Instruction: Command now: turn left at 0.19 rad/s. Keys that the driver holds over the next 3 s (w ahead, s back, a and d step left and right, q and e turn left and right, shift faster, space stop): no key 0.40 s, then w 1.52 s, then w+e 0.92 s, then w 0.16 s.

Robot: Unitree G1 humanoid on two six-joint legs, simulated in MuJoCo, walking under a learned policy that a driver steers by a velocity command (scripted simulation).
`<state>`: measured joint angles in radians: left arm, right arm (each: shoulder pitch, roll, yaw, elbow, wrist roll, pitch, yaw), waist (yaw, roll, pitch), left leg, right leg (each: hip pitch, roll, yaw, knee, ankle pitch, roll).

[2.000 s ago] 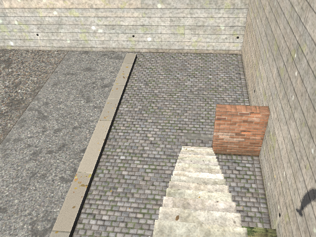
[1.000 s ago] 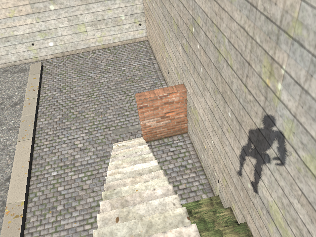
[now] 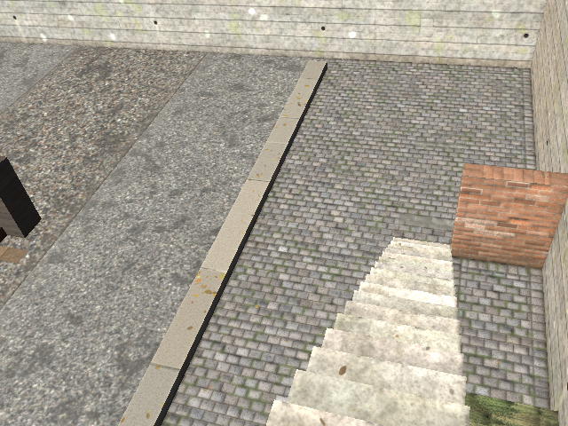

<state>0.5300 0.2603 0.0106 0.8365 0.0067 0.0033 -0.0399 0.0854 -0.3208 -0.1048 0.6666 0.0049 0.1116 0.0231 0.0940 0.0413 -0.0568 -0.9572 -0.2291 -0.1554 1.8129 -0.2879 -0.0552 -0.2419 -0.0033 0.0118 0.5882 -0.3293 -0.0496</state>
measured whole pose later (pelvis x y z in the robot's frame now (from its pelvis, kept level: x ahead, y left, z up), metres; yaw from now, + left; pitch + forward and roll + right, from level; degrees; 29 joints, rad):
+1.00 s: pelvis +0.12 +0.08 -0.02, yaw +1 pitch -1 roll +0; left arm 0.28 0.23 0.06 0.93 0.03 0.03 -0.01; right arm 0.22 -0.23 0.00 0.92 -0.01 -0.02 -0.02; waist 0.02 0.02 -0.02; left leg -0.20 -0.07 0.01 0.73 -0.50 0.09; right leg -0.35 0.01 -0.01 0.96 -0.51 0.01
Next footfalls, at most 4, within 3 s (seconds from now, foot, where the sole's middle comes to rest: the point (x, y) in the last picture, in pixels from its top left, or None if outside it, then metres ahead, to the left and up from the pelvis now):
0.32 left None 0.09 0.15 -0.77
1.16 right None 0.21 -0.07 -0.84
1.34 right None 0.30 -0.07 -0.97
1.94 left None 0.58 0.22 -1.16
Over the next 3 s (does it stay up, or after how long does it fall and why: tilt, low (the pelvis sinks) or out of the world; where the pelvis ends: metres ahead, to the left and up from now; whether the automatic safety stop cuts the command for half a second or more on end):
stays up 0.86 0.01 -0.66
